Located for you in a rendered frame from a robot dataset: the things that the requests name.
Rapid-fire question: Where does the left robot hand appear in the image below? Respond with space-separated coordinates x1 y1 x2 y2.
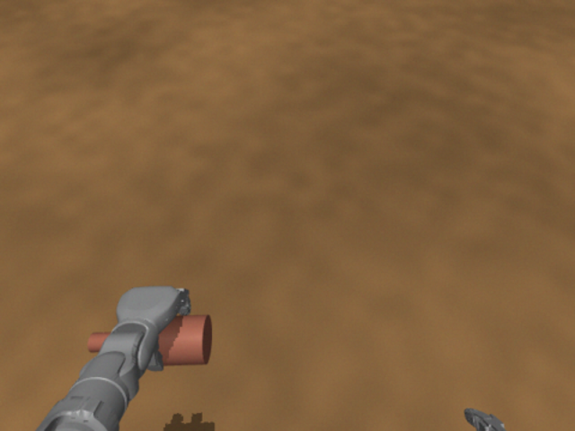
116 286 190 371

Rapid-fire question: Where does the left robot arm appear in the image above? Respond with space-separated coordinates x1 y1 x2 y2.
35 318 159 431

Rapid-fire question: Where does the bottle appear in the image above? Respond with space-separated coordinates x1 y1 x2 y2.
88 315 212 365

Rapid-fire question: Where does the right robot hand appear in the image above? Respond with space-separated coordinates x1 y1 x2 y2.
464 408 506 431

